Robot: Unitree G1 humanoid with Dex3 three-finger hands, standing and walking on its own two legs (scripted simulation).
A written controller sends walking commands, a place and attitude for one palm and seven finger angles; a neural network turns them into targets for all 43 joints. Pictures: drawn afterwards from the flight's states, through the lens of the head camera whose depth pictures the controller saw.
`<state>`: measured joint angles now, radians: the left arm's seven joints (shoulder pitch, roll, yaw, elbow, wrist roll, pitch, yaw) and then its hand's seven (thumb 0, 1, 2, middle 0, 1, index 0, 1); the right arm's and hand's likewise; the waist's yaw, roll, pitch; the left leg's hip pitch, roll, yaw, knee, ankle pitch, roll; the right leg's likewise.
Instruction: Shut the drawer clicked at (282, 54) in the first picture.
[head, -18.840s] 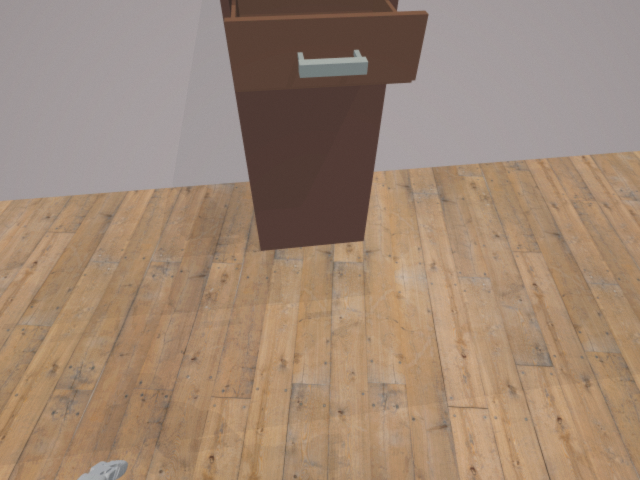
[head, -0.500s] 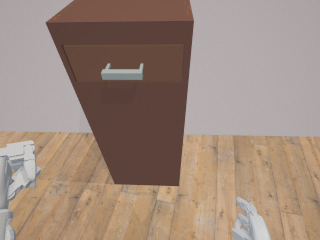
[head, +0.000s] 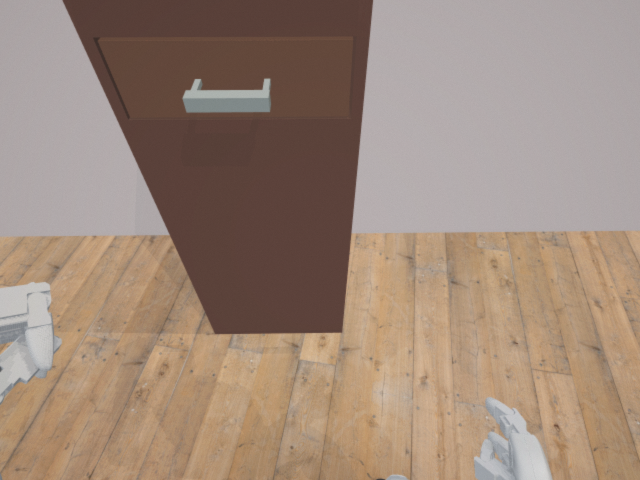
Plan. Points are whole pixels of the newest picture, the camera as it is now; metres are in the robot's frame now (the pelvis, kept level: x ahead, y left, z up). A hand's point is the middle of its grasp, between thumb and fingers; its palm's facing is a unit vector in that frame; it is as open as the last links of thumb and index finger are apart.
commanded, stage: step back with the hand held close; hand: left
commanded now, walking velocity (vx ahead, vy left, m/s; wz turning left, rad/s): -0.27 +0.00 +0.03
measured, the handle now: (230, 93) +0.63 +0.19 +0.15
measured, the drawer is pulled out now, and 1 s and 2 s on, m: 0.00 0.00 0.00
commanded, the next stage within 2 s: stop stepping back and stand still in 0.94 s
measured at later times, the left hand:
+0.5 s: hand (16, 388) +0.15 +0.24 +0.18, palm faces +0.44 -0.74 -0.51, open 3.3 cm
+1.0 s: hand out of the picture +0.04 +0.19 +0.19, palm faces +0.33 -0.83 -0.45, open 3.3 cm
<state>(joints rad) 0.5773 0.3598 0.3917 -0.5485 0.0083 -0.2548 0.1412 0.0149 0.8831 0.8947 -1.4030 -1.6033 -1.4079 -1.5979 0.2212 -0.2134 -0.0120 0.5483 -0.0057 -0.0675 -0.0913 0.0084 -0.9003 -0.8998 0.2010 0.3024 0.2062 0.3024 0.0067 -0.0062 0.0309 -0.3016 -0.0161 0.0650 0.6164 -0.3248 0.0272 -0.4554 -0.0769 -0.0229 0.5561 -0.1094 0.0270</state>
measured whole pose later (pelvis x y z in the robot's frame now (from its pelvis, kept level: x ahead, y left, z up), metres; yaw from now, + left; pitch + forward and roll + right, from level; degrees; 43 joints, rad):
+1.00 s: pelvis -0.16 -0.04 +0.01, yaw -2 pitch +3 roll -1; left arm 0.58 0.41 0.38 -0.64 -0.04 -0.25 0.13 0.02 0.89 0.90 -1.40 -1.60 -1.41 -1.60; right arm 0.15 -0.13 0.02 0.60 -0.03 -0.17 -0.04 0.01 -0.90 -0.90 0.20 0.30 0.21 0.30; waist 0.02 -0.03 0.01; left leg -0.46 0.07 0.05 0.42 -0.02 -0.02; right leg -0.22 0.01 -0.02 0.50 -0.33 -0.01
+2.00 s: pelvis -0.31 -0.03 +0.00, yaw +1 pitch -1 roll +0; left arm 0.60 0.36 0.37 -0.58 0.00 -0.23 0.15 0.01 0.88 0.90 -1.41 -1.60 -1.41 -1.60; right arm 0.29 -0.23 -0.01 0.67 -0.02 -0.15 -0.11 0.01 -0.90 -0.90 0.20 0.30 0.21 0.30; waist 0.00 -0.04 -0.03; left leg -0.29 0.03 0.06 0.56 -0.27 0.03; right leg -0.33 -0.03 -0.05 0.60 -0.25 -0.01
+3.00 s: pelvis -0.31 -0.03 +0.02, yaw +2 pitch -3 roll +0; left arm 0.17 0.21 0.02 1.12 0.02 0.00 0.01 0.01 0.90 0.89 -0.22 -0.33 -0.22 -0.32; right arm 0.24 -0.20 -0.02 1.12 -0.02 0.01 -0.02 0.00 -0.90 -0.90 0.20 0.30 0.20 0.30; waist -0.01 0.03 0.05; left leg -0.19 0.02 0.05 0.42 -0.19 0.00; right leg -0.22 -0.02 -0.05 0.43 -0.17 -0.01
